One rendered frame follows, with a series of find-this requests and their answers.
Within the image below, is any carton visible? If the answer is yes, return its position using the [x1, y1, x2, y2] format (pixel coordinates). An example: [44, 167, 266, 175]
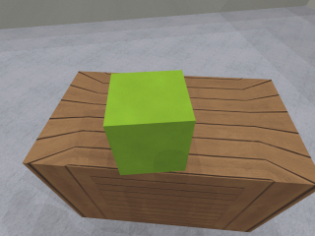
[103, 70, 196, 175]

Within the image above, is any pedestal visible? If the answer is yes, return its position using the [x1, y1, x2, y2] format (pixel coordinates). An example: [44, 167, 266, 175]
[23, 71, 315, 232]

